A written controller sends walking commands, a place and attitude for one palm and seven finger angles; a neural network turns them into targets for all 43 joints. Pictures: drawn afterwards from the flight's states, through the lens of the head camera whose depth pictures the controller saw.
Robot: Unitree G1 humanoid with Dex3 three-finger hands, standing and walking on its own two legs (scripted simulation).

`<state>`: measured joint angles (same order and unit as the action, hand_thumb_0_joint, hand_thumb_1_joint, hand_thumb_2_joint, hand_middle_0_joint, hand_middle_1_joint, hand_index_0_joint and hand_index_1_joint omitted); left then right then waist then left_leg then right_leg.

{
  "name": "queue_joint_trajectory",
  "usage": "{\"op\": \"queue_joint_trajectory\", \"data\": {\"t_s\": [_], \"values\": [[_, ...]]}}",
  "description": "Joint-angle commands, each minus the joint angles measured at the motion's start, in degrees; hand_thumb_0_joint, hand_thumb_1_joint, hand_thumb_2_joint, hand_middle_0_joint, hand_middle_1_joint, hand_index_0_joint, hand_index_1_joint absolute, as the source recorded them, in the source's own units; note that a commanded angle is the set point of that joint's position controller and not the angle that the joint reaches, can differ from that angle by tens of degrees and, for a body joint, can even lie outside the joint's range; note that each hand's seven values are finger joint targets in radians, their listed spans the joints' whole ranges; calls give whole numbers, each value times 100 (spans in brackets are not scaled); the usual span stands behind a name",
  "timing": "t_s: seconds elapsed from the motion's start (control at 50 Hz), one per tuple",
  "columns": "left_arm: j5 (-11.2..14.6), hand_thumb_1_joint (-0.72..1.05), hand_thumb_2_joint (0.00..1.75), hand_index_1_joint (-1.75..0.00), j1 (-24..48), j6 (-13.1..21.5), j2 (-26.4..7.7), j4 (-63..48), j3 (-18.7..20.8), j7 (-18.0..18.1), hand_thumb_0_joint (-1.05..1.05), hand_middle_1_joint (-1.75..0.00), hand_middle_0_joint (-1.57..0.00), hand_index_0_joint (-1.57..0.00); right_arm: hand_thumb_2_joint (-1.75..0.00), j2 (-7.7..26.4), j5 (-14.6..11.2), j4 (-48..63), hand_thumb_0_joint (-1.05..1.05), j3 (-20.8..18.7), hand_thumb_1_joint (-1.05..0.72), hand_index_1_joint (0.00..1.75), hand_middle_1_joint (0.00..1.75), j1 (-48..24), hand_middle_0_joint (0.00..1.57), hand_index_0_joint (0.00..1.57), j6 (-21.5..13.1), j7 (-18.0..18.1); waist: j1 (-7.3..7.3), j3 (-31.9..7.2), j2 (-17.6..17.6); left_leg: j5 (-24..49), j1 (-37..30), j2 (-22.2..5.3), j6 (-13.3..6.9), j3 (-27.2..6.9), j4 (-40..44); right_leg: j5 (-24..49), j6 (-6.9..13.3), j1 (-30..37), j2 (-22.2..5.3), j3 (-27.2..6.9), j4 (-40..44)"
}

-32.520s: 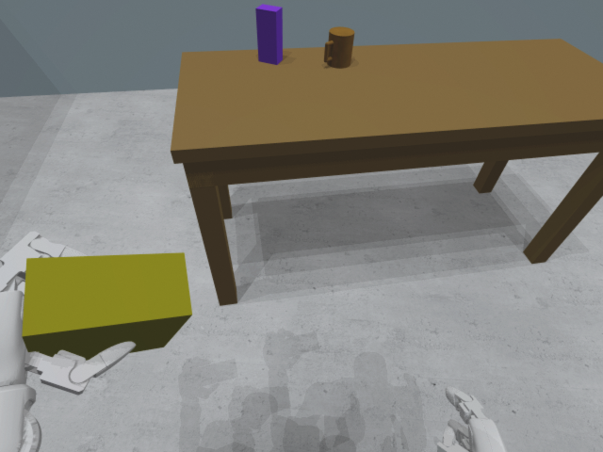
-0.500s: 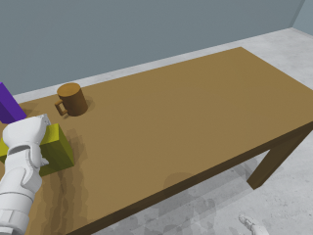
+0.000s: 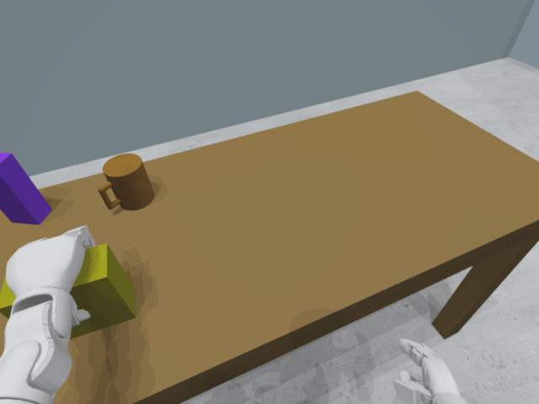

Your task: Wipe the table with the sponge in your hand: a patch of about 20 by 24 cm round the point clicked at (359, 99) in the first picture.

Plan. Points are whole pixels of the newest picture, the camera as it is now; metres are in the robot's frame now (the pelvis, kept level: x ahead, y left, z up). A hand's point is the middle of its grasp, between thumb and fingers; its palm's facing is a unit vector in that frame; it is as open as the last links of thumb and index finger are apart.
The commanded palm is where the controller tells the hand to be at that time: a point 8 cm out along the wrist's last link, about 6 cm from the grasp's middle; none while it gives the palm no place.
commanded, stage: wipe back along the first lane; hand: left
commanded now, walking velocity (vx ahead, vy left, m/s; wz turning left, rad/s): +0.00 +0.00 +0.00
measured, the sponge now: (82, 302) +0.25 +0.34 +0.01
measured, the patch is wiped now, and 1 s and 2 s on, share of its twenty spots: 1.00 1.00 1.00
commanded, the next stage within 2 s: lift the sponge slowly off the table in 0.46 s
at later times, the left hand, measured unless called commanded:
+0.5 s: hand (69, 308) +0.21 +0.31 +0.07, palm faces +0.05 -0.07 -1.00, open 10.6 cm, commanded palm +0.17 +0.29 +0.10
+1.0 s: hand (68, 318) +0.20 +0.30 +0.07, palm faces +0.02 -0.11 -0.99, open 10.5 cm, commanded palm +0.16 +0.29 +0.13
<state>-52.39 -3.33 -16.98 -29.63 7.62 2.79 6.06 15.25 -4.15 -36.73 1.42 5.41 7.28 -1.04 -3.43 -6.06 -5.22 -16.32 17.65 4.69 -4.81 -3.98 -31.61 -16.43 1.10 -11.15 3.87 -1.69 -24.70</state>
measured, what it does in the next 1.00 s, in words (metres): stands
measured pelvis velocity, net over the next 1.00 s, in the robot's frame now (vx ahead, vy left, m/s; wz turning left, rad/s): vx -0.01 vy -0.01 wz -0.01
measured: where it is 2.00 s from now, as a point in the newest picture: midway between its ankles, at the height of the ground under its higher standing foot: outside the picture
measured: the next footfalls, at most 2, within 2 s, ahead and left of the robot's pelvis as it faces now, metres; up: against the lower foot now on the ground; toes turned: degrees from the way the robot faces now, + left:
none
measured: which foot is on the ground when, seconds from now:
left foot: down 0.00-1.00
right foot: down 0.00-1.00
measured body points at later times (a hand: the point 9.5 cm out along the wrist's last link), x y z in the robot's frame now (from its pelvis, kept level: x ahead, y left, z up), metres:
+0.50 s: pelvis -0.01 +0.00 +0.00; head -0.03 -0.03 +0.45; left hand +0.21 +0.31 +0.12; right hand +0.21 -0.22 -0.08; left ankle -0.01 +0.06 -0.74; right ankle -0.04 -0.12 -0.74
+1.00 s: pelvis -0.01 -0.01 +0.00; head -0.03 -0.04 +0.45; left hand +0.19 +0.30 +0.12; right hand +0.22 -0.23 -0.08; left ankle -0.01 +0.06 -0.74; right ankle -0.04 -0.12 -0.74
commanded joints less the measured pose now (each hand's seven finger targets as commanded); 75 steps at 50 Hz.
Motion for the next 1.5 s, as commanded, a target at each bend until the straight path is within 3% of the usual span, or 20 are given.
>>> {"op": "queue_joint_trajectory", "data": {"t_s": [0.0, 0.06, 0.12, 0.16, 0.22, 0.26, 0.32, 0.36, 0.42, 0.46, 0.52, 0.56, 0.62, 0.66, 0.92, 0.96, 1.0, 1.06, 1.18, 1.48], "values": [[220, 10, 130, -160, -292, -91, -631, -748, 226, -161, 0, -160, -120, -120, -90, 641, 9, 939, 0, -247, -90, 30, 30, -984, 20, 20, -302, 24, -120, -688, 379, 2360, -561, -386, 230, -353, 302, 2155, 342, 285, -55, 135, 23], [245, 10, 130, -160, -323, -181, -847, -928, 446, -99, 0, -160, -120, -120, -90, 687, 28, 904, 0, -246, -90, 30, 30, -1117, 20, 20, -273, 42, -182, -556, 360, 2096, -498, -379, 228, -367, 384, 1980, 367, 268, -34, 39, 48], [293, 10, 130, -160, -622, -267, -409, -1050, 153, -66, 0, -160, -120, -120, -90, 609, 12, 955, 0, -235, -90, 30, 30, -1170, 20, 20, -298, 38, -174, -501, 417, 2028, -516, -388, 229, -330, 398, 1900, 337, 250, -40, 145, 66], [308, 10, 130, -160, -729, -284, -700, -1185, 401, -34, 0, -160, -120, -120, -90, 652, 19, 916, 0, -236, -90, 30, 30, -1223, 20, 20, -286, 41, -223, -500, 340, 1953, -501, -394, 238, -356, 419, 1864, 365, 273, -25, 42, 44], [290, 10, 130, -160, -636, -393, -303, -1211, 31, -48, 0, -160, -120, -120, -90, 602, 0, 948, 0, -228, -90, 30, 30, -1276, 20, 20, -287, 61, -138, -297, 449, 1636, -428, -400, 216, -345, 491, 1500, 339, 137, -17, 134, 111], [261, 10, 130, -160, -527, -449, -625, -1283, 256, -42, 0, -160, -120, -120, -90, 642, 7, 913, 0, -217, -90, 30, 30, -1337, 20, 20, -285, 82, -206, -328, 344, 1538, -473, -400, 210, -393, 542, 1391, 369, 164, -2, 50, 122], [258, 10, 130, -160, -519, -510, -307, -1241, -36, -75, 0, -160, -120, -120, -90, 589, -15, 932, 0, -205, -90, 30, 30, -1357, 20, 20, -299, 106, -154, -263, 361, 1403, -489, -388, 193, -370, 550, 1229, 350, 115, -5, 107, 170], [211, 10, 130, -160, -506, -507, -535, -1311, 121, -92, 0, -160, -120, -120, -90, 626, -10, 916, 0, -210, -90, 30, 30, -1411, 20, 20, -302, 128, -198, -277, 322, 1315, -493, -400, 198, -407, 598, 1115, 380, 134, 17, 4, 153], [237, 10, 130, -160, -765, -517, -40, -1407, -280, -133, 0, -160, -120, -120, -90, 556, -24, 977, 0, -201, -90, 30, 30, -1395, 20, 20, -356, 91, -155, -273, 367, 1348, -508, -403, 204, -410, 568, 1101, 364, 93, 28, 100, 134], [209, 10, 130, -160, -730, -521, -304, -1498, -83, -136, 0, -160, -120, -120, -90, 592, -10, 953, 0, -208, -90, 30, 30, -1437, 20, 20, -369, 98, -198, -356, 348, 1327, -548, -409, 197, -441, 576, 1147, 379, 135, 41, -1, 116], [227, 10, 130, -160, -858, -512, -50, -1468, -253, -135, 0, -160, -120, -120, -90, 545, -8, 972, 0, -203, -90, 30, 30, -1393, 20, 20, -402, 90, -176, -299, 474, 1316, -505, -391, 191, -405, 547, 1165, 359, 102, 34, 80, 125], [176, 10, 130, -160, -556, -521, -486, -1499, 40, -125, 0, -160, -120, -120, -90, 617, 10, 923, 0, -194, -90, 30, 30, -1410, 20, 20, -373, 120, -190, -280, 432, 1232, -463, -378, 180, -403, 570, 1153, 382, 134, 41, -43, 119], [160, 10, 130, -160, -334, -546, -204, -1543, -233, -131, 0, -160, -120, -120, -90, 557, 5, 959, 0, -190, -90, 30, 30, -1433, 20, 20, -403, 160, -117, -135, 443, 1187, -488, -358, 154, -372, 567, 1056, 359, 41, 23, 13, 167], [123, 10, 130, -160, -88, -550, -688, -1593, 120, -137, 0, -160, -120, -120, -90, 618, 24, 925, 0, -178, -90, 30, 30, -1445, 20, 20, -403, 188, -187, -248, 322, 1136, -521, -340, 144, -408, 593, 1036, 390, 125, 38, -80, 167], [222, 10, 130, -160, -426, -333, -987, -2328, 482, -181, 0, -160, -120, -120, -90, 547, 83, 978, 0, -167, -90, 30, 30, -1408, 20, 20, -443, 182, -211, -485, 50, 1854, -725, -250, 124, -302, 398, 1978, 384, 476, -26, -143, 102], [157, 10, 130, -160, -225, -350, -1355, -2534, 746, -161, 0, -160, -120, -120, -90, 591, 94, 983, 0, -153, -90, 30, 30, -1496, 20, 20, -432, 190, -277, -453, -121, 1843, -765, -263, 126, -368, 447, 1892, 427, 476, 3, -240, 107], [159, 10, 130, -160, -335, -343, -1129, -2564, 597, -126, 0, -160, -120, -120, -90, 522, 94, 1014, 0, -167, -90, 30, 30, -1439, 20, 20, -461, 198, -259, -448, -66, 1891, -794, -267, 115, -345, 427, 1864, 399, 456, -22, -128, 119], [97, 10, 130, -160, -70, -329, -1485, -2705, 833, -126, 0, -160, -120, -120, -90, 584, 100, 981, 0, -155, -90, 30, 30, -1519, 20, 20, -445, 241, -269, -444, -42, 1762, -838, -275, 109, -394, 489, 1718, 428, 473, 5, -275, 163], [0, 10, 130, -160, 476, -244, -1469, -2941, 740, -90, 0, -160, -120, -120, -90, 506, 106, 978, 0, -147, -90, 30, 30, -1569, 20, 20, -523, 313, -269, -602, -360, 1702, -994, -258, 108, -398, 547, 1446, 451, 532, 22, -209, 197], [63, 10, 130, -160, 1455, -326, -1764, -2122, 715, -562, 0, -160, -120, -120, -90, 565, 56, 856, 0, -35, -90, 30, 30, -1705, 20, 20, -526, 441, -188, -300, -141, 907, -836, -200, 116, -338, 791, 621, 416, 416, -29, -206, 505]]}}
